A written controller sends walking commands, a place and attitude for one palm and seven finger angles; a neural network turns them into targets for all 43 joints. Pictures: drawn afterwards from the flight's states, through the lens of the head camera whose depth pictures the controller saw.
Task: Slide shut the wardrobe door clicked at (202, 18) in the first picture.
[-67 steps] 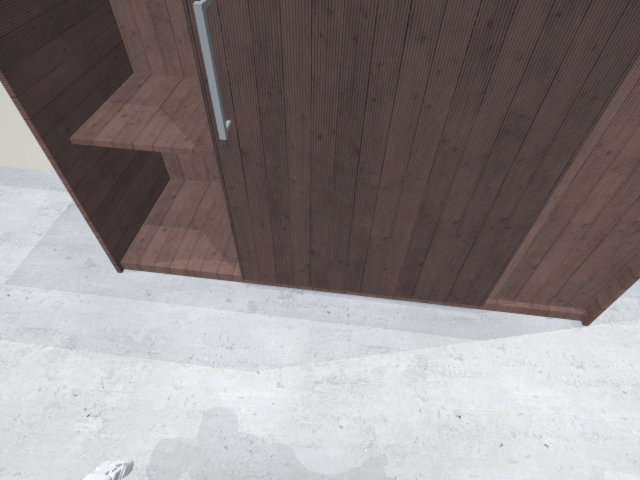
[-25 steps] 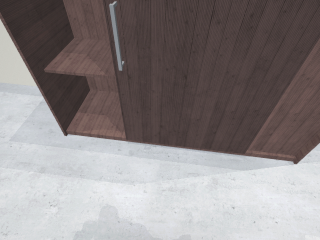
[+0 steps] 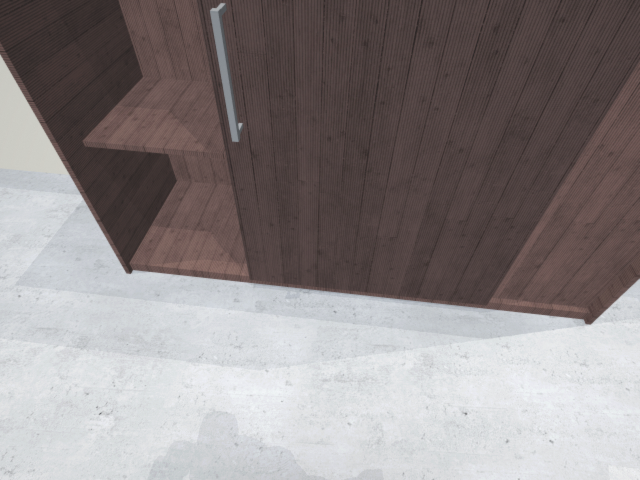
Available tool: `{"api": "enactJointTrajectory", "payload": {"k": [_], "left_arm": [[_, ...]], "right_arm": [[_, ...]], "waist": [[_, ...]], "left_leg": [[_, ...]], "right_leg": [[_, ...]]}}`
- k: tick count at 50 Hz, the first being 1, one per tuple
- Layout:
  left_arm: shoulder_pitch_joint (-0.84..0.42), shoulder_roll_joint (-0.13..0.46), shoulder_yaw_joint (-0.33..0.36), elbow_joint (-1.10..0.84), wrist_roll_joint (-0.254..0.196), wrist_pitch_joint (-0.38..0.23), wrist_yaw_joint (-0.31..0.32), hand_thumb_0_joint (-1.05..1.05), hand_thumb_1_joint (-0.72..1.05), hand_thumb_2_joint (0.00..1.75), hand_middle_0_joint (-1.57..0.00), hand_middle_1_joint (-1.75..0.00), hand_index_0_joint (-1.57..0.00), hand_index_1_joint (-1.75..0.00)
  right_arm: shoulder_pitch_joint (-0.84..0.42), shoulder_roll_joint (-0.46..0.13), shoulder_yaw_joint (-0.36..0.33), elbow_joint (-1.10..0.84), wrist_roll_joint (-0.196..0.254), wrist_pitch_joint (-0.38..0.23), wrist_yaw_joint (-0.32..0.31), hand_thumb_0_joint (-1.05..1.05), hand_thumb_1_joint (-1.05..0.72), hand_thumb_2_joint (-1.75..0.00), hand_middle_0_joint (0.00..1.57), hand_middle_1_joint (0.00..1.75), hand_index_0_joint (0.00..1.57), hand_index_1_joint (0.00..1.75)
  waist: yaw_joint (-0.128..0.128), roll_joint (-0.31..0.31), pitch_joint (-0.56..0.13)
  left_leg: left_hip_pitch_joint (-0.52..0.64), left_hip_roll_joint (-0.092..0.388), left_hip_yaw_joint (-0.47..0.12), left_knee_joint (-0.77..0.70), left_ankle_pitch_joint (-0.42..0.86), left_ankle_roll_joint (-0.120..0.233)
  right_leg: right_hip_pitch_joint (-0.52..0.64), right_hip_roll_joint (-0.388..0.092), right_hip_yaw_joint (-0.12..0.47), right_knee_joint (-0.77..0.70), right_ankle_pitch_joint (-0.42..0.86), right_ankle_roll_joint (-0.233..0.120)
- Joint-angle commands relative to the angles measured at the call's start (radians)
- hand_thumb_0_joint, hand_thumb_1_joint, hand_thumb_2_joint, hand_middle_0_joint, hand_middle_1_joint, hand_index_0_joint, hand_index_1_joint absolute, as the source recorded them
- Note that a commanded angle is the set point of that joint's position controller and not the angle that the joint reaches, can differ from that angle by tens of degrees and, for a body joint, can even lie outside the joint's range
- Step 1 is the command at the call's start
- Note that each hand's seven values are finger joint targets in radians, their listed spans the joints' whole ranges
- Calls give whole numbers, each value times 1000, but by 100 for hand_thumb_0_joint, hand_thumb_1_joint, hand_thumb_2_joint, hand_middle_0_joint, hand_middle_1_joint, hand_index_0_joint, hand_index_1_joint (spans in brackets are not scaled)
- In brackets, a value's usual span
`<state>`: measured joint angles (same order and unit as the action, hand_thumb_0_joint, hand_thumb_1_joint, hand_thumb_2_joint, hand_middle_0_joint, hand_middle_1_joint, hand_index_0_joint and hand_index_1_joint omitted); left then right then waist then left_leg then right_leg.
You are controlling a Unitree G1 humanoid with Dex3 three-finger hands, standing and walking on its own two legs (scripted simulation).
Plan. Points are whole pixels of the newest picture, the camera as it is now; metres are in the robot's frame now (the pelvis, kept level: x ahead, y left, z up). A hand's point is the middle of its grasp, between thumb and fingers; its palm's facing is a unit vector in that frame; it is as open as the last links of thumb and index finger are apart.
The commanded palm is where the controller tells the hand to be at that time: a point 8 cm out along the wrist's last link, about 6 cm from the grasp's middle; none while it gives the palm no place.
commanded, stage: look at it before walking up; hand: right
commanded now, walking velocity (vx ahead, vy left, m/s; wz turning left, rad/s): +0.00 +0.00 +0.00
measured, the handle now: (229, 78) +0.88 +0.25 +0.08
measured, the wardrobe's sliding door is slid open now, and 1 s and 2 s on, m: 0.49 0.49 0.49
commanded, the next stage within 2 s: walk to a spot facing it in 0.10 s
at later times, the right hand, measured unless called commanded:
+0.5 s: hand out of the picture +0.06 -0.21 -0.18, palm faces -0.10 +0.95 -0.28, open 7.4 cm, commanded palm none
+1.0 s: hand out of the picture +0.08 -0.18 -0.17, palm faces -0.28 +0.93 -0.24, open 7.4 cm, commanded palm none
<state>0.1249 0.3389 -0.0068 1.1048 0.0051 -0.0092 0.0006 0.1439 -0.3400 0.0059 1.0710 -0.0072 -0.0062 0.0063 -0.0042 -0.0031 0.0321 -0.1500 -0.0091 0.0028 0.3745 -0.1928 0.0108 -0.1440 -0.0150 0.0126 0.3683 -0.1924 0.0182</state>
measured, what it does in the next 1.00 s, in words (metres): lifts its right foot, turning left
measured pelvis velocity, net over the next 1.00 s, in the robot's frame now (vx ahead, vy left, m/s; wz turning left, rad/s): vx -0.03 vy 0.00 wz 0.39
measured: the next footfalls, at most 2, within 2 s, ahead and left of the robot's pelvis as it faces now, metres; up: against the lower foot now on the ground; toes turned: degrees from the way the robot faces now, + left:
right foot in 1.08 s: +0.04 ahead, -0.12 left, +0.00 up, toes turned +28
left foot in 1.54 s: -0.12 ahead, +0.09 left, +0.00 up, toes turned +48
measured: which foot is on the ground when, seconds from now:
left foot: down 0.00-1.00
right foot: down 0.00-0.58, up 0.60-1.00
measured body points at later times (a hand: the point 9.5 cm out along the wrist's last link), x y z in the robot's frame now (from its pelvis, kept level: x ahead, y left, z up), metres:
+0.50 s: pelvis -0.01 +0.00 -0.01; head +0.01 +0.01 +0.43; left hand +0.05 +0.27 -0.16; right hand +0.07 -0.26 -0.15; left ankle +0.01 +0.11 -0.74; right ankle +0.01 -0.13 -0.75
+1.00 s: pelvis -0.03 +0.00 -0.01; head +0.00 +0.01 +0.44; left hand -0.01 +0.29 -0.14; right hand +0.09 -0.23 -0.15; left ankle -0.01 +0.10 -0.75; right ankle +0.00 -0.15 -0.71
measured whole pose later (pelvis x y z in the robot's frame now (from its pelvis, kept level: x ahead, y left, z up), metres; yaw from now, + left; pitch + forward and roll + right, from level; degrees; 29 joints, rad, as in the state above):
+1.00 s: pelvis -0.03 +0.00 -0.01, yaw +22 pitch +2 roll -1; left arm 0.11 0.24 0.06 0.91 0.00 0.04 0.03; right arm 0.28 -0.22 -0.06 0.91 -0.02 0.04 0.01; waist -0.05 0.02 0.04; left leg -0.34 -0.13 -0.18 0.45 -0.12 0.05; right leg -0.37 -0.02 0.04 0.82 -0.42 0.06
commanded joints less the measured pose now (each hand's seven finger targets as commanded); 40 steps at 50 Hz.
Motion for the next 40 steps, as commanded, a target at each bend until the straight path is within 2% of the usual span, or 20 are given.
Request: {"api": "enactJointTrajectory", "payload": {"k": [1,10,12,15,19,22,23,24,25,26,27,28,29,30,31,32,33,34,38,40], "left_arm": [[-39,202,40,-62,2,-25,13,0,90,90,-20,-30,-20,-30],[-39,203,39,-58,1,-25,14,0,90,90,-20,-30,-20,-30],[-33,201,43,-60,2,-25,18,0,90,90,-20,-30,-20,-30],[36,82,31,-67,4,-3,24,0,90,90,-20,-30,-20,-30],[54,99,57,-125,6,13,32,0,90,90,-20,-30,-20,-30],[48,115,75,-167,8,16,34,0,90,90,-20,-30,-20,-30],[40,124,82,-178,8,15,34,0,90,90,-20,-30,-20,-30],[30,123,87,-188,8,11,33,0,90,90,-20,-30,-20,-30],[14,117,91,-200,10,9,32,0,90,90,-20,-30,-20,-30],[-14,111,92,-216,12,9,33,0,90,90,-20,-30,-20,-30],[-27,106,93,-222,16,11,32,0,90,90,-20,-30,-20,-30],[-38,94,97,-229,12,18,30,0,90,90,-20,-30,-20,-30],[2,7,87,-254,4,26,25,0,90,90,-20,-30,-20,-30],[-23,10,85,-275,4,34,25,0,90,90,-20,-30,-20,-30],[-39,7,90,-268,4,41,27,0,90,90,-20,-30,-20,-30],[-32,18,93,-257,4,39,24,0,90,90,-20,-30,-20,-30],[-6,15,96,-239,8,37,20,0,90,90,-20,-30,-20,-30],[12,4,93,-232,10,34,20,0,90,90,-20,-30,-20,-30],[-4,-18,93,-231,10,36,25,0,90,90,-20,-30,-20,-30],[-7,-21,93,-237,11,37,27,0,90,90,-20,-30,-20,-30]], "right_arm": [[-37,-205,-40,-62,-4,-25,-18,0,-90,-90,20,30,20,30],[-30,-205,-40,-57,-4,-25,-19,0,-90,-90,20,30,20,30],[-32,-204,-43,-64,-4,-20,-17,0,-90,-90,20,30,20,30],[28,-100,-31,-72,-5,13,-23,0,-90,-90,20,30,20,30],[57,-96,-51,-129,-11,34,-16,0,-90,-90,20,30,20,30],[67,-73,-60,-170,-12,43,-6,0,-90,-90,20,30,20,30],[82,-60,-61,-180,-11,44,-4,0,-90,-90,20,30,20,30],[92,-43,-65,-189,-11,49,-1,0,-90,-90,20,30,20,30],[101,-30,-72,-197,-12,52,2,0,-90,-90,20,30,20,30],[128,-21,-77,-202,-10,51,4,0,-90,-90,20,30,20,30],[173,-13,-80,-194,-12,45,8,0,-90,-90,20,30,20,30],[235,-33,-89,-179,-17,34,7,0,-90,-90,20,30,20,30],[249,-140,-111,-184,-32,16,-7,0,-90,-90,20,30,20,30],[266,-158,-108,-192,-14,21,-17,0,-90,-90,20,30,20,30],[222,-137,-112,-205,-15,23,-23,0,-90,-90,20,30,20,30],[160,-109,-108,-218,-12,22,-23,0,-90,-90,20,30,20,30],[126,-87,-104,-230,-9,19,-24,0,-90,-90,20,30,20,30],[120,-74,-103,-236,-9,15,-24,0,-90,-90,20,30,20,30],[179,-59,-108,-215,-9,11,-22,0,-90,-90,20,30,20,30],[187,-61,-112,-214,-10,14,-21,0,-90,-90,20,30,20,30]], "waist": [[3,-5,-56],[2,4,-63],[5,0,-60],[10,13,-54],[11,-5,-50],[9,-89,-34],[2,-138,-41],[-5,-194,-41],[-12,-206,-35],[-34,-193,-26],[-55,-143,-38],[-87,-27,-52],[-69,338,-35],[-77,296,-36],[-61,248,-21],[-33,191,5],[-15,134,-18],[-8,112,-50],[-31,97,-91],[-34,107,-97]], "left_leg": [[11,125,-114,-78,84,21],[21,127,-107,-79,106,19],[0,121,-123,-66,143,23],[-49,116,-139,3,215,11],[-143,77,-156,104,199,13],[-212,21,-117,241,110,0],[-225,3,-84,331,30,-8],[-236,-7,-36,437,-162,-21],[-217,12,-16,497,-269,-27],[-174,41,-27,464,-281,-22],[-112,39,-5,360,-215,-20],[-34,52,-42,172,-12,-12],[27,283,-439,-34,238,53],[-46,368,-540,-94,299,147],[-100,324,-562,-122,120,147],[-113,286,-525,-116,44,148],[-92,246,-460,-93,70,136],[-60,226,-423,-77,107,138],[12,191,-412,-49,198,141],[28,183,-424,-54,178,140]], "right_leg": [[8,-100,90,-63,104,-39],[18,-101,91,-66,123,-40],[34,-108,71,-48,127,-37],[24,-115,17,15,130,-18],[8,-150,12,57,80,-34],[-28,-217,57,20,24,-74],[-34,-265,80,4,57,-104],[-49,-319,98,-20,121,-145],[-83,-355,92,-19,169,-174],[-121,-354,61,28,215,-170],[-135,-316,-1,116,221,-133],[-190,-243,-72,303,139,-68],[-400,-63,-170,594,-250,30],[-417,-24,-40,717,-391,32],[-421,-36,31,782,-340,24],[-431,-50,46,803,-264,25],[-418,-64,38,793,-200,31],[-406,-62,28,780,-171,39],[-402,-42,20,715,-162,54],[-406,-36,20,696,-165,56]]}}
